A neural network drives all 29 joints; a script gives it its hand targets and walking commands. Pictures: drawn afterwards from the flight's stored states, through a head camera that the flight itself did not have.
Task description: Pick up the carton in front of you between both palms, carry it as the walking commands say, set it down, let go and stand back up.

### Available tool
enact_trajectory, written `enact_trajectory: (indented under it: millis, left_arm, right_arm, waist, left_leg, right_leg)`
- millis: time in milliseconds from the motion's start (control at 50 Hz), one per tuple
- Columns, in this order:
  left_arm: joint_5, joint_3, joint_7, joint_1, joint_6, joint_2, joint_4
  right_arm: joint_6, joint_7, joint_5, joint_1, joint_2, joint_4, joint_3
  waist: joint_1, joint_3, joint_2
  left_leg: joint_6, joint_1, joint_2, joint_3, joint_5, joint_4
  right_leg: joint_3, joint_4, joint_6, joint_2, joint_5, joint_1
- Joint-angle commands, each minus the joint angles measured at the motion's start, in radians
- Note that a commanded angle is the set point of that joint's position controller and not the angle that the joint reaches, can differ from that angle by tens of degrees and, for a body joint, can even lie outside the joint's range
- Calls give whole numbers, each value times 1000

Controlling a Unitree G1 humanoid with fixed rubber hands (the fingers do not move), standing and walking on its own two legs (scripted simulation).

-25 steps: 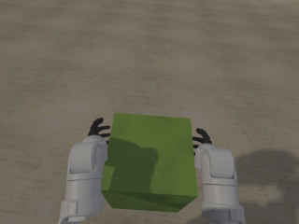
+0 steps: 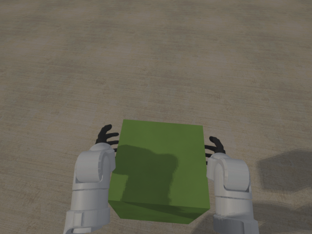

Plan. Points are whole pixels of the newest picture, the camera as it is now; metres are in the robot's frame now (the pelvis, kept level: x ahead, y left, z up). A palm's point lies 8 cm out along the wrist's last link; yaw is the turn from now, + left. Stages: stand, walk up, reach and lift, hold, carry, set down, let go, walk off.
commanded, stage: carry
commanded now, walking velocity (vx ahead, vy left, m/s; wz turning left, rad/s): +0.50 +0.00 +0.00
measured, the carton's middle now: (158, 175) +0.29 +0.01 -0.04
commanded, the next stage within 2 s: none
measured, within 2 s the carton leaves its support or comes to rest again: neither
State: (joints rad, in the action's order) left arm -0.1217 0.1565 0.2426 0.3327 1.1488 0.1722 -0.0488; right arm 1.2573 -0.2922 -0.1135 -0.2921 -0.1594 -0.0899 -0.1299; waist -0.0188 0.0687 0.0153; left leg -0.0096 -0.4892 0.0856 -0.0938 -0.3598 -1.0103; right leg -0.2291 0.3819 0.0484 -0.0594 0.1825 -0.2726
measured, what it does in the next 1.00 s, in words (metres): walks ahead: left foot, then right foot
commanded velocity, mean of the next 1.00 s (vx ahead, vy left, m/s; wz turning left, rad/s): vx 0.07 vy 0.00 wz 0.00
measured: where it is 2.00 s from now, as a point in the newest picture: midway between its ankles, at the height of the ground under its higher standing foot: (155, 220)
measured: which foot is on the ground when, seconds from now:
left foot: up 0.00-0.24, down 0.26-1.00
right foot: down 0.00-0.28, up 0.30-0.54, down 0.56-1.00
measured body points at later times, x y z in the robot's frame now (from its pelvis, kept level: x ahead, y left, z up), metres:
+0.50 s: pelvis +0.28 +0.04 +0.00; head +0.32 +0.05 +0.45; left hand +0.61 +0.17 +0.07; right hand +0.58 -0.12 +0.06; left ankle +0.31 +0.13 -0.75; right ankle +0.31 -0.09 -0.73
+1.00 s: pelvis +0.40 +0.02 -0.01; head +0.39 +0.02 +0.44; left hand +0.71 +0.16 +0.08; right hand +0.69 -0.13 +0.06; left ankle +0.31 +0.13 -0.74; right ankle +0.37 -0.09 -0.74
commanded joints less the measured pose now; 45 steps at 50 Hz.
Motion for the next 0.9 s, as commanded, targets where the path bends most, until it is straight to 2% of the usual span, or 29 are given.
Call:
enact_trajectory:
  millis: [0,60,140,180,200,220,240,260,280,300,320,340,360,380,440,480,500,520,540,560,580,600,680,800,880]
  left_arm:
    - [462,-650,-449,440,31,1116,-38]
    - [457,-655,-443,403,36,1087,-63]
    - [432,-658,-425,361,57,1038,-76]
    - [416,-661,-419,344,68,1023,-58]
    - [413,-662,-418,347,73,1018,-51]
    - [408,-662,-417,343,77,1011,-42]
    - [404,-660,-418,348,81,996,-33]
    - [421,-679,-420,399,95,1015,-44]
    - [421,-684,-425,402,97,1002,-44]
    - [426,-687,-426,420,91,1026,-46]
    - [433,-690,-427,445,84,1042,-60]
    - [439,-697,-425,462,78,1054,-80]
    - [445,-701,-421,478,72,1064,-100]
    - [451,-701,-417,481,67,1083,-108]
    - [439,-694,-398,444,62,1073,-144]
    - [429,-696,-392,415,68,1060,-154]
    - [426,-697,-394,397,73,1055,-147]
    - [424,-697,-400,385,78,1048,-133]
    - [424,-692,-408,374,85,1039,-114]
    - [417,-686,-418,375,90,1034,-86]
    - [403,-675,-424,371,85,1049,-34]
    - [394,-653,-430,340,83,1056,17]
    - [399,-639,-440,382,70,1078,55]
    - [415,-648,-426,439,62,1081,18]
    - [421,-660,-420,445,62,1077,-5]
  right_arm:
    - [-89,445,456,-662,-1080,-167,673]
    - [-88,432,444,-628,-1064,-195,680]
    - [-61,431,444,-605,-1015,-218,688]
    - [-45,440,447,-588,-997,-199,683]
    - [-39,445,446,-569,-990,-181,677]
    - [-34,451,444,-569,-980,-168,670]
    - [-27,458,441,-568,-964,-157,659]
    - [-34,461,422,-576,-955,-115,648]
    - [-37,463,429,-557,-968,-99,635]
    - [-40,466,433,-564,-984,-108,628]
    - [-46,468,433,-583,-1009,-122,626]
    - [-54,469,435,-610,-1030,-143,626]
    - [-59,469,441,-637,-1049,-159,629]
    - [-63,467,449,-656,-1048,-180,631]
    - [-65,461,448,-629,-1024,-232,635]
    - [-59,457,437,-598,-1008,-239,634]
    - [-55,456,431,-579,-1003,-227,635]
    - [-51,456,424,-561,-1002,-209,639]
    - [-49,457,415,-542,-1000,-182,642]
    - [-44,459,411,-541,-1000,-161,651]
    - [-33,463,417,-579,-996,-166,660]
    - [-25,468,423,-595,-993,-151,663]
    - [-29,481,452,-670,-1010,-115,664]
    - [-36,473,452,-677,-1025,-87,647]
    - [-39,469,449,-662,-1025,-96,641]
  waist:
    - [0,323,-148]
    - [-4,284,-155]
    - [-6,236,-168]
    - [-3,222,-168]
    - [14,244,-140]
    - [23,285,-109]
    - [40,356,-18]
    - [41,436,239]
    - [41,438,263]
    - [42,426,190]
    - [41,419,123]
    - [33,393,96]
    - [26,379,92]
    - [23,382,114]
    - [23,423,147]
    - [23,434,140]
    - [18,428,123]
    - [19,415,109]
    - [20,413,78]
    - [25,424,-5]
    - [20,402,-109]
    - [20,379,-139]
    - [20,365,-81]
    - [21,390,-53]
    - [21,394,-14]
  left_leg:
    - [-9,-125,35,13,89,144]
    - [-20,-106,18,-33,193,343]
    - [-5,-27,-19,-95,316,501]
    - [6,59,-45,-133,360,568]
    - [10,195,-81,-184,416,638]
    - [17,388,-71,-183,467,650]
    - [37,587,91,2,707,617]
    - [204,862,318,321,983,578]
    - [252,844,348,371,1109,623]
    - [238,801,329,291,1103,628]
    - [201,758,310,240,1031,639]
    - [160,692,283,180,960,665]
    - [126,618,250,117,883,692]
    - [116,585,231,72,872,697]
    - [135,573,210,-7,862,668]
    - [122,553,179,-63,822,623]
    - [98,516,151,-90,735,595]
    - [62,463,127,-92,606,574]
    - [28,382,119,-81,465,551]
    - [2,323,81,-70,298,524]
    - [-6,323,60,-31,246,555]
    - [-13,335,68,-22,267,552]
    - [-28,349,81,-21,522,504]
    - [-37,348,61,-34,562,490]
    - [-32,400,68,-29,667,490]
  right_leg:
    - [259,-199,90,-266,-117,363]
    - [172,-193,82,-229,-189,375]
    - [99,-157,43,-202,-310,388]
    - [50,-55,6,-181,-468,391]
    - [-6,69,-29,-143,-546,352]
    - [-32,201,-64,-102,-520,249]
    - [-15,392,-96,-70,-223,102]
    - [40,631,-127,23,151,-211]
    - [115,764,-117,55,394,-292]
    - [177,788,-93,22,400,-313]
    - [209,731,-76,-14,373,-311]
    - [222,593,-71,-48,324,-282]
    - [208,447,-74,-47,297,-208]
    - [175,362,-76,-23,277,-147]
    - [117,194,-77,8,155,-56]
    - [81,84,-77,9,-22,6]
    - [65,-11,-80,3,-170,70]
    - [73,-62,-83,-26,-287,137]
    - [119,-53,-75,-100,-392,225]
    - [189,25,-47,-192,-627,274]
    - [201,67,-14,-203,-662,253]
    - [198,70,-8,-192,-615,224]
    - [154,134,-18,-150,-721,202]
    - [141,171,-18,-132,-792,227]
    - [129,180,-26,-110,-693,182]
